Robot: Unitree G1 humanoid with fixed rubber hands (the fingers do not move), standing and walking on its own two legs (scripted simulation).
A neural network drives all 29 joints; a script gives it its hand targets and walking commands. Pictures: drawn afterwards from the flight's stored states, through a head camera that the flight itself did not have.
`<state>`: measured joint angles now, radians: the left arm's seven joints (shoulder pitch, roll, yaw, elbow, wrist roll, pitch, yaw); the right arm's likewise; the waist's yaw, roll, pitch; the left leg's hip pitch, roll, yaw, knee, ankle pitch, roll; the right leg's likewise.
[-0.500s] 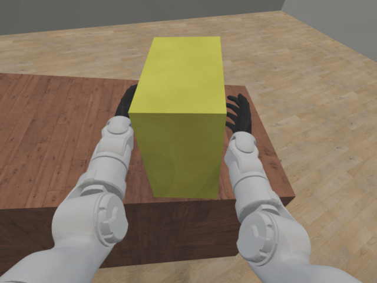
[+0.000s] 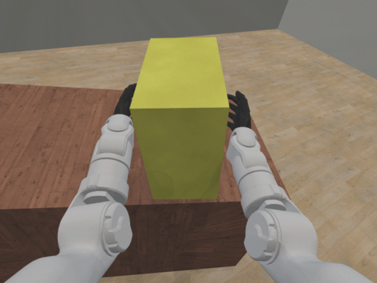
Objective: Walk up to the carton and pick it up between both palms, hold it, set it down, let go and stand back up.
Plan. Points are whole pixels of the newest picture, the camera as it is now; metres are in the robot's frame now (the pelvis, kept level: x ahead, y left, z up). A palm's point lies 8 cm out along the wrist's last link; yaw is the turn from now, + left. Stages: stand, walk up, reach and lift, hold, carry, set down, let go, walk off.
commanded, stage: reach and lift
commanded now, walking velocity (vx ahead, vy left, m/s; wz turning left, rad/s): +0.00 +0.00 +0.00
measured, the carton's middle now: (184, 119) +0.48 +0.00 +0.11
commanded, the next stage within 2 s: hold in 1.74 s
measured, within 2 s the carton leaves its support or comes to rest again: neither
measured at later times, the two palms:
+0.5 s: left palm (117, 112) +0.39 +0.15 +0.18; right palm (242, 117) +0.39 -0.11 +0.19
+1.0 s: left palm (109, 108) +0.37 +0.15 +0.21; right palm (244, 106) +0.38 -0.10 +0.23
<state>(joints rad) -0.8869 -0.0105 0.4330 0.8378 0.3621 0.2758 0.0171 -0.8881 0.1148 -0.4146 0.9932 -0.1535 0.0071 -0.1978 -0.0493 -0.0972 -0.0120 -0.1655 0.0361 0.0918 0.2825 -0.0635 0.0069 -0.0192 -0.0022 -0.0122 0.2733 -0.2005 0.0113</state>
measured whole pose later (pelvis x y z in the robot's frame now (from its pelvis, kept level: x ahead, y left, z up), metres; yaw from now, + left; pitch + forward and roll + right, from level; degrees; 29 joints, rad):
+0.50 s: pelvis +0.00 -0.01 +0.00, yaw +2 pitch -6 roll -1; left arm -0.84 -0.02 0.38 0.63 0.33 0.47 0.03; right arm -0.92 0.04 -0.16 0.97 0.07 0.12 -0.23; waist -0.08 -0.08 -0.01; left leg -0.14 0.04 0.05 0.31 -0.07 0.00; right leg 0.03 0.00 -0.05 0.28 -0.21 0.00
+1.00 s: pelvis -0.01 -0.01 +0.00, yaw +3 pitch -6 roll -1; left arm -0.79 -0.03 0.34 0.40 0.30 0.65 0.06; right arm -0.95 -0.03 0.01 0.85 0.24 0.27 -0.26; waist -0.09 -0.07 -0.03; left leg -0.15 0.04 0.03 0.35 -0.08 0.00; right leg 0.03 0.01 -0.07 0.30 -0.22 0.00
